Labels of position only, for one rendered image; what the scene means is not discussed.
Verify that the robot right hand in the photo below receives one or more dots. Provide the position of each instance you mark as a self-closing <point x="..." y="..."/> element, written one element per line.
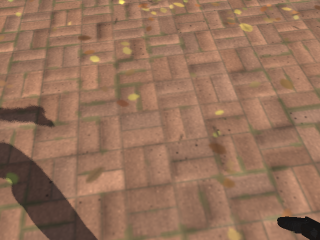
<point x="308" y="227"/>

